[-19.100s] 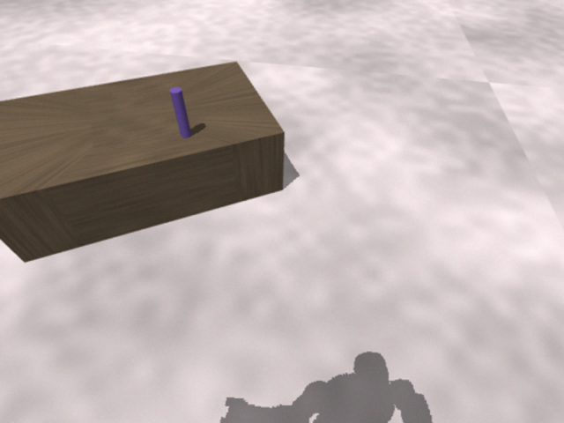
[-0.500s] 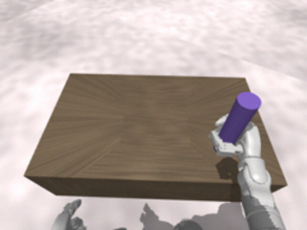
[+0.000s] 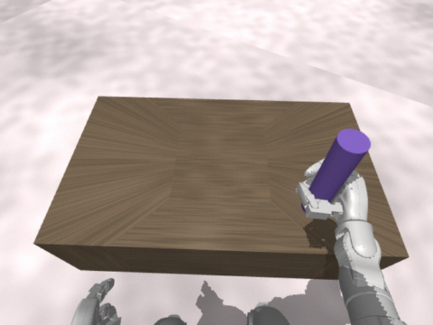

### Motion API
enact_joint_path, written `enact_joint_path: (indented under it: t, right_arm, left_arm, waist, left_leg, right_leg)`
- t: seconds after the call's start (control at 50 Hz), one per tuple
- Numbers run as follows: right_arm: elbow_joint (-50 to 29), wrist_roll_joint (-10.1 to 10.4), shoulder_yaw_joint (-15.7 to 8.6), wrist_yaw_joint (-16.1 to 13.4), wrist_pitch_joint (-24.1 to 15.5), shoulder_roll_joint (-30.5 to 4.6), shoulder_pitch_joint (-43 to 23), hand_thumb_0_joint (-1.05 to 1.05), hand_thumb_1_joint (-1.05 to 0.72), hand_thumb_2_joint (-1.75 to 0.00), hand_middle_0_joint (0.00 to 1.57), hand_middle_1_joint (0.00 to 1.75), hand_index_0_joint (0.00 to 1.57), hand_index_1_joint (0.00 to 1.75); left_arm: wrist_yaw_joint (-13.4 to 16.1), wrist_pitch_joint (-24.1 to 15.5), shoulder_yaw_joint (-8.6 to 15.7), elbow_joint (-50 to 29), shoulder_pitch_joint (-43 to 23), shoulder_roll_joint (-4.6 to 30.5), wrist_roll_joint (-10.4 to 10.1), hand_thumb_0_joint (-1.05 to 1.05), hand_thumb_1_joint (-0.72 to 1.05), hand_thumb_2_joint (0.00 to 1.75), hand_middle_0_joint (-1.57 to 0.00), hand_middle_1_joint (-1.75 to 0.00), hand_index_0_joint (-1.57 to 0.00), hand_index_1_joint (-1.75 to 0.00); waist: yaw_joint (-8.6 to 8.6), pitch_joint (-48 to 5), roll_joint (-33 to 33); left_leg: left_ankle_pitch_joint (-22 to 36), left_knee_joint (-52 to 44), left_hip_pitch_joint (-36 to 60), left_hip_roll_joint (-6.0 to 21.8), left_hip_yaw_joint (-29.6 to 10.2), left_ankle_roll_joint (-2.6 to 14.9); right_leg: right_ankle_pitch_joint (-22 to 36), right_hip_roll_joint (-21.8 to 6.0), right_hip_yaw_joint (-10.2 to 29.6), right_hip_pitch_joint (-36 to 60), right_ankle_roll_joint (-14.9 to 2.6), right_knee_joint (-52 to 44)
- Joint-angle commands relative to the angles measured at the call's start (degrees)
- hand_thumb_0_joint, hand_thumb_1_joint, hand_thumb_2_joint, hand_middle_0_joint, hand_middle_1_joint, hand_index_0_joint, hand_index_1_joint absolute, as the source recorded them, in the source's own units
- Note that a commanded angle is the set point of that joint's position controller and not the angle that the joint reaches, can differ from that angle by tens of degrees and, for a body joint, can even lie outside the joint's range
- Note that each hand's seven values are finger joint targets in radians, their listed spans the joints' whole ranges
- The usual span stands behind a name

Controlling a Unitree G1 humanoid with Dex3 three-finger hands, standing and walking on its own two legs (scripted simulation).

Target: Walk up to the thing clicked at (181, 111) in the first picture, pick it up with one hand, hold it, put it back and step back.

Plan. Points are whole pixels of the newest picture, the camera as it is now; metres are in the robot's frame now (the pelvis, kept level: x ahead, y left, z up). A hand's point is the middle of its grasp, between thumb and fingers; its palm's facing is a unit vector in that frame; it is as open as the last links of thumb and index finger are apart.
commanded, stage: crouch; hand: right
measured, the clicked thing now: (328, 180) +0.34 -0.18 +0.09
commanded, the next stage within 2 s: lower in 1.12 s
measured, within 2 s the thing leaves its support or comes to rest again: neither
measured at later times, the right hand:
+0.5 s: hand (292, 192) +0.42 -0.18 -0.11, palm faces +0.05 +1.00 +0.01, open 5.9 cm
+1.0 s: hand (285, 193) +0.45 -0.19 -0.18, palm faces +0.07 +1.00 +0.00, open 5.9 cm
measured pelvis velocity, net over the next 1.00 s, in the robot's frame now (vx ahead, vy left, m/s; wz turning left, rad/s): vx -0.05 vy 0.00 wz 0.07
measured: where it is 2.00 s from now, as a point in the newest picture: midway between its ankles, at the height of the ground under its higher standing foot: outside the picture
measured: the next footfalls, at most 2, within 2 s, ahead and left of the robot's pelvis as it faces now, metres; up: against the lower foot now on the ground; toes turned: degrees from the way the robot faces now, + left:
none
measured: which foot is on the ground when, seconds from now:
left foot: down 0.00-1.00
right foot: down 0.00-1.00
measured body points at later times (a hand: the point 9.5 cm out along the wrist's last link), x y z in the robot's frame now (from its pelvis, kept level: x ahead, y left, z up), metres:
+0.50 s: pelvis -0.03 +0.00 -0.12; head +0.12 -0.02 +0.30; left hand +0.06 +0.26 -0.25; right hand +0.41 -0.24 -0.11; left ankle -0.01 +0.13 -0.69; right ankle +0.04 -0.13 -0.69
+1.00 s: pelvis -0.05 +0.00 -0.19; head +0.14 -0.03 +0.22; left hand +0.03 +0.27 -0.31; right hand +0.44 -0.24 -0.18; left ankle -0.02 +0.13 -0.69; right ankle +0.04 -0.13 -0.69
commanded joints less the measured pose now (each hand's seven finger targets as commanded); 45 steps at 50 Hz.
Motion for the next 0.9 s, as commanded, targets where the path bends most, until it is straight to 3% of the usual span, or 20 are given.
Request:
enact_joint_path:
  t: [0.0,0.04,0.1,0.14,0.2,0.22,0.3,0.34,0.44,0.5,0.54,0.56,0.6,0.64,0.72,0.74,0.76,0.8,0.86,0.88]
  right_arm:
    - [-6.8,0.4,-3.2,0.8,-6.5,-7.9,-19.8,0.0,-0.53,-1.35,1.44,1.48,1.45,1.48]
    - [-3.7,0.2,-2.8,1.6,-8.1,-7.3,-22.7,0.0,-0.54,-1.35,1.43,1.47,1.44,1.47]
    - [0.3,-0.2,-5.3,2.4,-10.7,-10.0,-27.4,0.0,-0.56,-1.32,1.4,1.44,1.41,1.44]
    - [6.2,-0.3,-4.9,3.2,-12.3,-8.5,-28.1,0.0,-0.59,-1.33,1.42,1.45,1.42,1.45]
    - [5.6,-0.4,-8.0,4.0,-14.9,-13.7,-34.6,0.0,-0.55,-1.33,1.41,1.44,1.41,1.44]
    - [6.1,-0.5,-7.3,4.3,-15.2,-13.2,-36.2,0.0,-0.56,-1.32,1.41,1.44,1.41,1.44]
    - [10.1,-0.8,-11.5,4.5,-15.8,-17.7,-38.5,0.0,-0.58,-1.32,1.42,1.44,1.43,1.44]
    - [10.2,-0.6,-10.1,5.0,-15.7,-15.4,-41.3,0.0,-0.6,-1.32,1.42,1.44,1.43,1.44]
    - [13.5,-1.5,-12.3,5.1,-15.0,-18.7,-44.4,0.0,-0.6,-1.31,1.41,1.43,1.41,1.43]
    - [14.6,-1.8,-14.8,4.8,-14.2,-21.5,-45.4,0.0,-0.58,-1.31,1.41,1.43,1.42,1.43]
    - [12.7,-1.6,-13.0,5.2,-14.4,-19.2,-48.6,0.0,-0.57,-1.31,1.42,1.43,1.42,1.43]
    - [15.3,-2.1,-15.3,5.0,-14.0,-22.0,-48.1,0.0,-0.57,-1.32,1.42,1.44,1.42,1.44]
    - [16.3,-2.4,-13.0,5.3,-13.9,-19.3,-50.3,0.0,-0.6,-1.31,1.41,1.42,1.41,1.42]
    - [17.0,-3.0,-15.2,4.9,-14.0,-22.5,-50.8,0.0,-0.56,-1.31,1.4,1.43,1.41,1.43]
    - [18.8,-3.6,-13.8,5.1,-13.5,-21.5,-53.4,0.0,-0.56,-1.3,1.39,1.41,1.39,1.41]
    - [19.7,-3.8,-15.2,5.1,-13.4,-23.0,-52.6,0.0,-0.56,-1.3,1.39,1.41,1.39,1.41]
    - [19.5,-3.9,-14.6,5.1,-13.4,-23.3,-53.7,0.0,-0.57,-1.3,1.39,1.41,1.39,1.41]
    - [16.6,-4.1,-16.2,4.8,-13.3,-26.2,-56.3,0.0,-0.57,-1.29,1.39,1.4,1.39,1.4]
    - [18.6,-3.6,-15.5,4.8,-12.6,-24.0,-55.8,0.0,-0.57,-1.28,1.39,1.4,1.39,1.4]
    - [19.5,-3.8,-16.2,4.7,-12.3,-25.6,-55.3,0.0,-0.58,-1.27,1.39,1.39,1.39,1.39]
  left_arm:
    - [0.2,-2.1,3.2,-4.7,1.0,8.2,0.3,0.0,0.91,0.9,-0.2,-0.31,-0.21,-0.3]
    - [-0.1,-2.1,3.5,-4.8,1.6,8.4,0.4,0.0,0.92,0.9,-0.2,-0.31,-0.21,-0.3]
    - [-0.8,-1.8,3.5,-4.5,2.1,8.8,0.8,0.0,0.91,0.89,-0.2,-0.31,-0.21,-0.3]
    - [-1.2,-1.7,3.5,-5.0,2.2,9.1,1.1,0.0,0.92,0.89,-0.2,-0.31,-0.22,-0.29]
    - [-1.6,-1.6,3.2,-5.4,3.1,9.4,1.6,0.0,0.92,0.89,-0.2,-0.31,-0.22,-0.3]
    - [-1.8,-1.6,3.3,-5.7,3.6,9.7,1.9,0.0,0.92,0.9,-0.2,-0.31,-0.21,-0.3]
    - [-2.4,-1.0,3.1,-6.0,4.3,10.8,2.3,0.0,0.91,0.91,-0.2,-0.31,-0.21,-0.3]
    - [-2.8,-0.6,2.9,-5.7,4.9,10.4,2.3,0.0,0.91,0.91,-0.2,-0.31,-0.21,-0.3]
    - [-3.5,0.1,3.4,-5.5,4.9,11.6,2.3,0.0,0.9,0.91,-0.2,-0.31,-0.21,-0.31]
    - [-3.9,0.3,3.5,-5.7,5.5,12.0,2.5,0.0,0.9,0.91,-0.2,-0.31,-0.21,-0.31]
    - [-4.0,0.7,3.3,-4.0,7.1,11.1,2.7,0.0,0.9,0.91,-0.2,-0.31,-0.21,-0.3]
    - [-4.1,0.7,3.5,-4.5,6.4,12.0,2.8,0.0,0.89,0.92,-0.2,-0.31,-0.2,-0.31]
    - [-4.2,0.9,3.0,-3.4,6.8,11.0,2.9,0.0,0.89,0.92,-0.2,-0.31,-0.2,-0.31]
    - [-4.3,0.9,3.2,-3.7,6.6,11.5,3.1,0.0,0.89,0.92,-0.2,-0.31,-0.2,-0.31]
    - [-4.5,1.1,3.1,-3.8,6.5,11.5,3.3,0.0,0.88,0.91,-0.2,-0.3,-0.2,-0.3]
    - [-4.5,1.2,3.1,-3.6,6.5,11.8,3.3,0.0,0.89,0.91,-0.2,-0.3,-0.2,-0.3]
    - [-4.5,1.3,3.0,-3.9,6.0,11.9,3.3,0.0,0.89,0.91,-0.2,-0.3,-0.2,-0.3]
    - [-4.4,1.3,3.3,-4.4,6.6,12.4,3.5,0.0,0.89,0.91,-0.2,-0.3,-0.2,-0.3]
    - [-4.6,1.4,2.9,-4.2,6.9,11.8,3.6,0.0,0.89,0.91,-0.2,-0.3,-0.2,-0.3]
    - [-4.5,1.4,3.3,-4.2,6.5,12.6,3.6,0.0,0.89,0.91,-0.2,-0.3,-0.2,-0.3]
  waist:
    - [1.3,-15.7,0.9]
    - [2.09,-18.1,0.4]
    - [1.66,-20.3,-1.5]
    - [2.61,-20.3,-0.9]
    - [1.88,-28.0,-3.4]
    - [2.5,-30.5,-4.2]
    - [1.88,-36.2,-4.6]
    - [2.9,-37.2,-4.7]
    - [3.09,-36.5,-5.7]
    - [3.66,-40.8,-4.1]
    - [4.55,-41.9,-5.5]
    - [4.74,-41.9,-5.5]
    - [5.7,-38.8,-4.5]
    - [5.02,-39.8,-6.2]
    - [5.86,-38.5,-7.5]
    - [5.44,-37.8,-7.2]
    - [5.48,-37.1,-8.2]
    - [4.88,-41.5,-9.6]
    - [5.85,-41.5,-7.8]
    - [5.6,-41.5,-8.2]
  left_leg:
    - [17.5,-2.3,-3.6,-0.7,-0.6,0.65]
    - [17.7,0.3,-6.7,-0.8,-0.7,0.68]
    - [13.6,5.5,-13.6,-1.2,-0.7,1.35]
    - [9.0,8.0,-18.8,-1.6,-0.3,1.63]
    - [8.5,12.2,-21.9,-1.6,-0.9,1.61]
    - [9.5,13.5,-23.1,-1.8,-0.8,1.59]
    - [12.1,19.4,-28.0,-2.2,0.0,1.61]
    - [12.0,20.7,-30.3,-2.3,0.3,1.72]
    - [5.0,23.3,-35.0,-2.3,0.5,2.39]
    - [8.7,24.9,-34.5,-2.6,0.7,1.96]
    - [11.1,26.7,-35.9,-2.7,1.1,2.11]
    - [10.3,26.9,-36.9,-2.8,1.3,2.03]
    - [8.0,27.9,-39.1,-2.9,1.5,2.28]
    - [6.5,28.9,-41.0,-2.8,1.4,2.46]
    - [2.9,30.4,-44.3,-2.9,1.4,2.74]
    - [1.8,31.1,-45.7,-3.0,1.6,2.86]
    - [0.1,31.1,-46.5,-2.9,1.5,2.95]
    - [2.6,32.4,-45.5,-3.0,1.4,2.89]
    - [4.1,33.4,-45.8,-3.1,1.8,2.73]
    - [3.6,33.4,-46.1,-3.2,1.4,2.63]
  right_leg:
    - [11.2,2.0,0.4,8.7,-2.34,-0.1]
    - [11.8,1.9,0.8,7.2,-2.43,2.9]
    - [8.9,1.7,1.6,2.1,-2.08,6.8]
    - [4.8,1.5,2.2,-1.0,-1.93,9.0]
    - [5.1,1.5,2.2,-5.0,-1.91,14.5]
    - [6.4,1.4,2.3,-4.3,-1.95,15.9]
    - [11.1,1.1,3.1,-7.4,-2.16,21.9]
    - [11.0,0.8,3.5,-8.7,-2.25,23.7]
    - [2.3,0.9,4.5,-14.8,-1.83,25.3]
    - [6.1,0.9,4.3,-16.0,-2.65,29.0]
    - [9.1,0.8,4.3,-15.6,-2.55,30.4]
    - [8.7,0.7,4.6,-15.8,-2.69,31.0]
    - [5.1,0.8,4.7,-19.7,-2.63,31.5]
    - [3.7,0.7,4.8,-20.5,-2.53,32.3]
    - [-1.0,0.7,5.0,-23.6,-2.33,33.2]
    - [-2.3,0.6,5.5,-24.5,-2.29,33.2]
    - [-4.4,0.6,5.4,-25.4,-2.16,33.1]
    - [-1.2,0.6,5.3,-24.6,-2.24,34.5]
    - [0.5,0.5,5.0,-26.4,-2.52,36.6]
    - [-0.2,0.5,4.7,-27.4,-2.64,37.2]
